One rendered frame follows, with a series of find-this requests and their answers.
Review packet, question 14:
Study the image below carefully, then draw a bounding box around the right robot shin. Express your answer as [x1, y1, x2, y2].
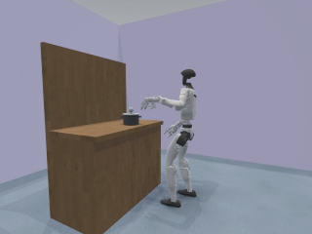
[177, 162, 192, 192]

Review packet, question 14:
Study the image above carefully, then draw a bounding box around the left robot forearm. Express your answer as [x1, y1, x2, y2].
[153, 96, 182, 108]

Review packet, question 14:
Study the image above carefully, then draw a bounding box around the robot right hand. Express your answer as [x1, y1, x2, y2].
[163, 125, 177, 138]

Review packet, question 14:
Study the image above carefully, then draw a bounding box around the left robot foot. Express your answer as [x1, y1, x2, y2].
[160, 198, 181, 208]

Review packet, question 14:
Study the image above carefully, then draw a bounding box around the robot left hand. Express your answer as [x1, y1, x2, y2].
[140, 97, 156, 110]

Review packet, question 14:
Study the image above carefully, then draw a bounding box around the right robot forearm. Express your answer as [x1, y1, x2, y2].
[175, 120, 186, 128]

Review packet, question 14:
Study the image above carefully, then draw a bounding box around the pot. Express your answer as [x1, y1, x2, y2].
[121, 115, 141, 126]

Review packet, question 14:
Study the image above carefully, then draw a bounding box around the robot left upper arm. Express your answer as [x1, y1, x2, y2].
[175, 88, 190, 111]

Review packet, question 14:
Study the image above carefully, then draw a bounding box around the table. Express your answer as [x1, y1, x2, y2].
[40, 42, 164, 234]

